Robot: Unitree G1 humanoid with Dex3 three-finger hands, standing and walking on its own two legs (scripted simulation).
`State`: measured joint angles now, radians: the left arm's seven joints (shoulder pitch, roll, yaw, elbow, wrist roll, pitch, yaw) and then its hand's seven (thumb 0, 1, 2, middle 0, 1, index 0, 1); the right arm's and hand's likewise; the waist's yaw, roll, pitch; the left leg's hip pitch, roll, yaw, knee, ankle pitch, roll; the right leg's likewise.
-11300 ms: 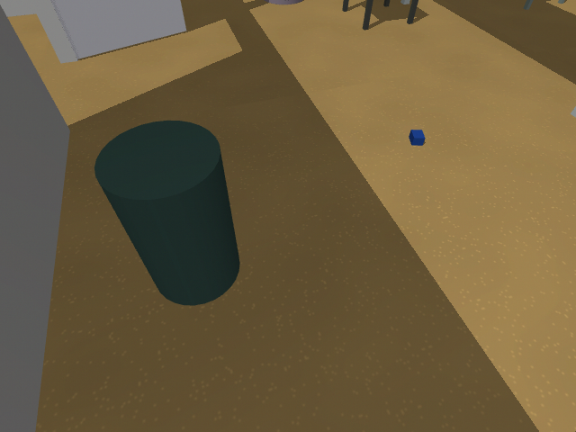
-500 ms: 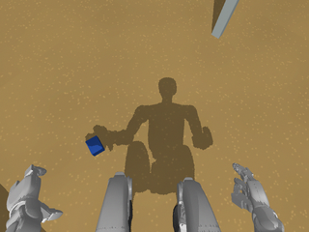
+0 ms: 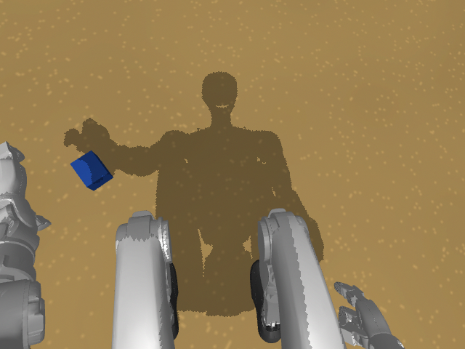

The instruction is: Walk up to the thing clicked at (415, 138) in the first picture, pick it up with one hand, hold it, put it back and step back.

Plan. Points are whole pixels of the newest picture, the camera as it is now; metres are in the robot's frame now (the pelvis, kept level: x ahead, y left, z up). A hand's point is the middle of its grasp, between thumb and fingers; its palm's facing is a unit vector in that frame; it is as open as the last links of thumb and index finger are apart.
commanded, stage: rise first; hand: left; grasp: from above
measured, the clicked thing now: (92, 170) +0.47 +0.35 -0.39
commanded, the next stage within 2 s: none
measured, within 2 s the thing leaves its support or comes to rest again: neither
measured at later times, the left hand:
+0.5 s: hand (53, 184) +0.40 +0.37 -0.22, palm faces -0.31 -0.29 -0.90, open 14.1 cm
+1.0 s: hand (60, 176) +0.42 +0.37 -0.26, palm faces -0.26 -0.31 -0.92, open 14.1 cm
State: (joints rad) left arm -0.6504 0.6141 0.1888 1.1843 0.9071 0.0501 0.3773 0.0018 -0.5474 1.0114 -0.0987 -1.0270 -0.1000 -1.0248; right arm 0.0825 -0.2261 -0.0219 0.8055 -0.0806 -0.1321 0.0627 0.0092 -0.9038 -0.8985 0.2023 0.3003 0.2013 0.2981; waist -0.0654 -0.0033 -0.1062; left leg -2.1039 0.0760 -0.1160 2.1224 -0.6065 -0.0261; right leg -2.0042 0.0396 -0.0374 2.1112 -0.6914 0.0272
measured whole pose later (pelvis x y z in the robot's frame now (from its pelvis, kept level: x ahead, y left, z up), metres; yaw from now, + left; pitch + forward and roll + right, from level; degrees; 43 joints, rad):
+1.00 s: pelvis +0.01 +0.00 -0.09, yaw -4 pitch +32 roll -7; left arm -0.88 0.77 0.34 1.44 0.93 0.07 0.46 0.00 -0.55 0.97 -0.09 -1.05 -0.11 -1.04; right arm 0.09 -0.27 0.06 0.80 -0.14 -0.17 0.20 0.00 -0.91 -0.90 0.20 0.30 0.20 0.30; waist -0.16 -0.05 0.01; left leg -2.34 0.08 -0.20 2.44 -0.67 -0.04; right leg -2.22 0.08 -0.07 2.39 -0.74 0.04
